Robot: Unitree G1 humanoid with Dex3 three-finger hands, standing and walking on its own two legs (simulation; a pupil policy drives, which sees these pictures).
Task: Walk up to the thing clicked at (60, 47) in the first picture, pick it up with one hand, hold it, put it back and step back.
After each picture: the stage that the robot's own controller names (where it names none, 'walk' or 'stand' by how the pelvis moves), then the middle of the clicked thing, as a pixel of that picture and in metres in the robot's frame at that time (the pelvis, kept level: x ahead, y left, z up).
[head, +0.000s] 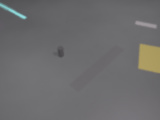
stand; (60, 51) +1.33 +0.25 -0.72
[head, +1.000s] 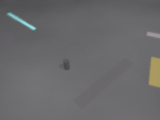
walk; (66, 64) +1.22 +0.28 -0.72
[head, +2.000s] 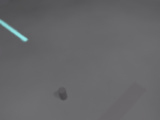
walk; (62, 93) +0.77 +0.26 -0.72
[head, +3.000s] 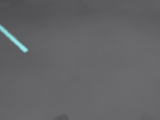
walk; out of the picture +0.53 +0.19 -0.72
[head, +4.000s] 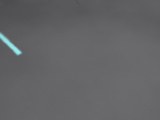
stand; out of the picture +0.45 +0.17 -0.72
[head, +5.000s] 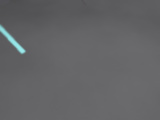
stand; out of the picture +0.43 +0.17 -0.72
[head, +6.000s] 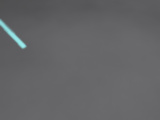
stand; out of the picture +0.45 +0.16 -0.71
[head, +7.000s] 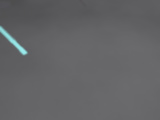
stand; out of the picture +0.46 +0.16 -0.72
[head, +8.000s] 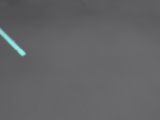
stand; out of the picture +0.44 +0.17 -0.73
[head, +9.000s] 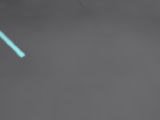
stand; out of the picture +0.43 +0.17 -0.73
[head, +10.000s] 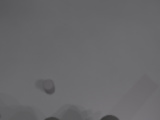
go down; (49, 87) +0.48 +0.17 -0.53
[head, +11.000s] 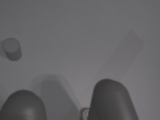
go down; (12, 50) +0.51 +0.22 -0.31
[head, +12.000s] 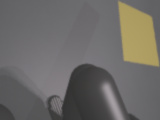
close in; out of the picture +0.49 +0.27 -0.24
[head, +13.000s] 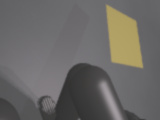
close; out of the picture +0.49 +0.29 -0.25
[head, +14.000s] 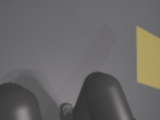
lift; out of the picture +0.49 +0.25 -0.27
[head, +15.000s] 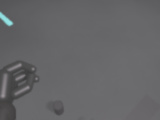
close; (58, 108) +0.48 +0.15 -0.59
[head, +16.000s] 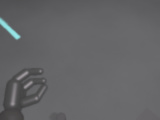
hold; (61, 119) +0.45 +0.15 -0.67
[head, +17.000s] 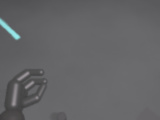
close; (62, 119) +0.46 +0.14 -0.66
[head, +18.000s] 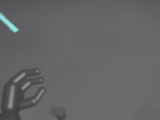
stand; (61, 113) +0.46 +0.15 -0.65
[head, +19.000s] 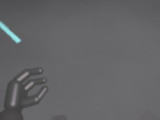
stand; out of the picture +0.45 +0.14 -0.67
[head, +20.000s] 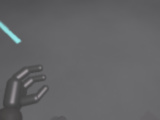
stand; out of the picture +0.45 +0.14 -0.66
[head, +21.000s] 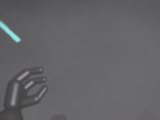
stand; out of the picture +0.45 +0.14 -0.67
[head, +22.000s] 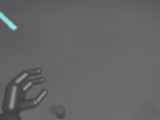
stand; (60, 112) +0.46 +0.14 -0.65
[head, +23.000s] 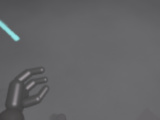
close; out of the picture +0.45 +0.14 -0.67
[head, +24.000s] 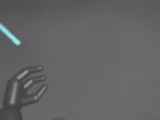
close; out of the picture +0.45 +0.14 -0.67
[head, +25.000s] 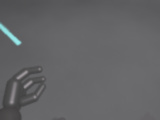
close; out of the picture +0.45 +0.14 -0.68
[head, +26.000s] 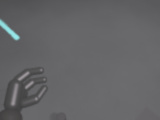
close; (61, 119) +0.46 +0.14 -0.67
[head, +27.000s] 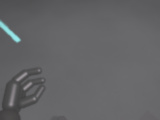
close; out of the picture +0.44 +0.14 -0.67
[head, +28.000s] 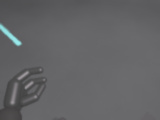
close; out of the picture +0.45 +0.14 -0.68
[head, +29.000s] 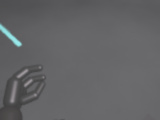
close; out of the picture +0.44 +0.14 -0.68
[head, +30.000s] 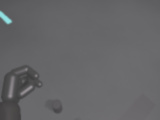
crouch; (57, 106) +0.47 +0.15 -0.64
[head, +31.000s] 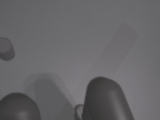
lower; (5, 50) +0.52 +0.20 -0.31
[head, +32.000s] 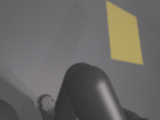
lower; out of the picture +0.49 +0.27 -0.25
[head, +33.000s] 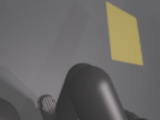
lower; out of the picture +0.49 +0.27 -0.24
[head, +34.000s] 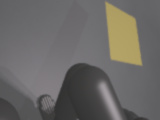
lower; out of the picture +0.49 +0.27 -0.25
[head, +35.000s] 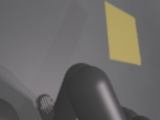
lower; out of the picture +0.48 +0.27 -0.25
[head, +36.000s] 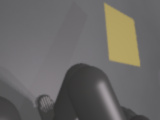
open; out of the picture +0.50 +0.27 -0.24
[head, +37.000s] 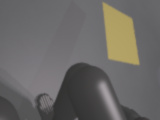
rise; out of the picture +0.58 +0.27 -0.27
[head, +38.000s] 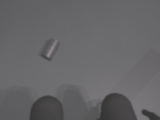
walk; (50, 49) +0.61 +0.16 -0.43
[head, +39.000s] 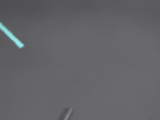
stand; (66, 116) +0.54 +0.11 -0.69
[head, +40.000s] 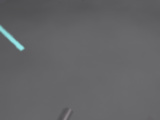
stand; (65, 116) +0.56 +0.14 -0.69
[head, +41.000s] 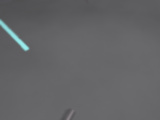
stand; (68, 117) +0.56 +0.12 -0.72
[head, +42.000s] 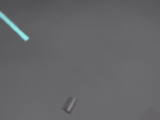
walk; (70, 105) +0.58 +0.12 -0.74
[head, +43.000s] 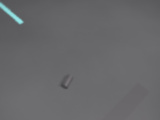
walk; (67, 81) +0.76 +0.07 -0.73
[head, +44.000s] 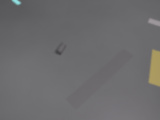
walk; (60, 48) +1.10 +0.21 -0.72
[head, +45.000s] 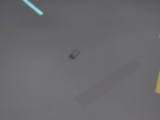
stand; (74, 54) +1.24 +0.08 -0.74
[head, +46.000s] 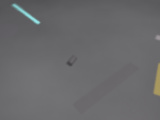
stand; (72, 60) +1.23 +0.13 -0.75
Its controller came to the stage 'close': yes
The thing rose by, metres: 0.01
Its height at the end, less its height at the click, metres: -0.02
